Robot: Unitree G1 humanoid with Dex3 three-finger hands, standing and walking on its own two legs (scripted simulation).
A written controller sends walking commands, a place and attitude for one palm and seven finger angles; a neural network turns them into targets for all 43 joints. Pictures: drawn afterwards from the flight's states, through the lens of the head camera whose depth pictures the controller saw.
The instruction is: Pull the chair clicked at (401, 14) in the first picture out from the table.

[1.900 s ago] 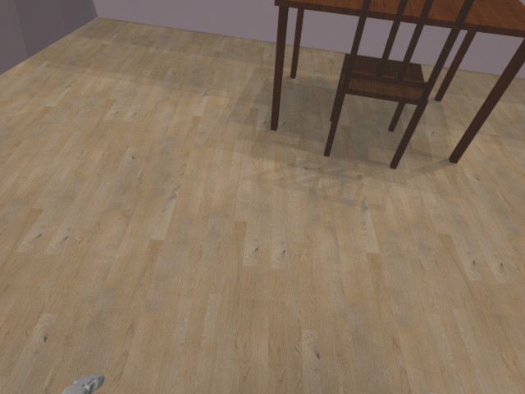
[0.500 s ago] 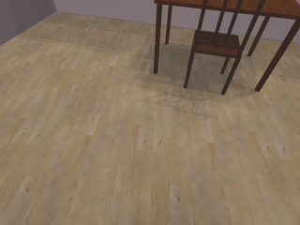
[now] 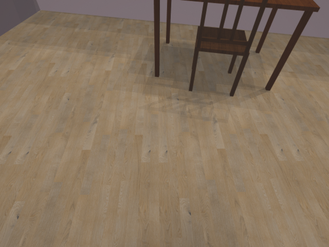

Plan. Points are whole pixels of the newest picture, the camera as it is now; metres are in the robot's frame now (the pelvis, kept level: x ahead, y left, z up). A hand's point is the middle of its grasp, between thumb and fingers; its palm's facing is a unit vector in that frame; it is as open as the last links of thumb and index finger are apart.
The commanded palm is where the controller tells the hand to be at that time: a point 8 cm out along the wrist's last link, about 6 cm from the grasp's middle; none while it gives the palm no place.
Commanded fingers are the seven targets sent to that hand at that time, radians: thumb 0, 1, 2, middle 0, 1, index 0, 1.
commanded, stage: walk to a spot facing it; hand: left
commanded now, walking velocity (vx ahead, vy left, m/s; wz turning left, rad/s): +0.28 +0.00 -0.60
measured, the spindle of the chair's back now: (224, 13) +1.57 -0.29 -0.06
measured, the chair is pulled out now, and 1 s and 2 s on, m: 0.00 0.00 0.00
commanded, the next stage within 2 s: none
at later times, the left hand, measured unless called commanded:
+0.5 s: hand out of the picture +0.09 +0.15 -0.16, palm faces -0.15 -0.97 -0.19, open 7.4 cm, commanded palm none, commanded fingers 0.00 0.90 0.90 -0.20 -0.30 -0.20 -0.30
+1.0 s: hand (151, 132) +0.55 +0.10 -0.16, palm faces -0.49 -0.85 -0.17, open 7.4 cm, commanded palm none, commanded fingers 0.00 0.90 0.90 -0.20 -0.30 -0.20 -0.30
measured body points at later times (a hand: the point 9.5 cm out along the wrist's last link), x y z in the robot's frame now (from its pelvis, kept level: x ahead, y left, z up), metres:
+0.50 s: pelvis +0.12 -0.03 +0.01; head +0.16 -0.04 +0.45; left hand +0.10 +0.20 -0.14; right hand +0.19 -0.29 -0.13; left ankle +0.24 +0.10 -0.67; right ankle +0.01 -0.11 -0.74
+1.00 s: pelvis +0.35 -0.01 +0.01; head +0.39 +0.00 +0.46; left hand +0.58 +0.14 -0.14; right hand +0.18 -0.21 -0.12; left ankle +0.31 +0.07 -0.74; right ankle +0.34 -0.19 -0.65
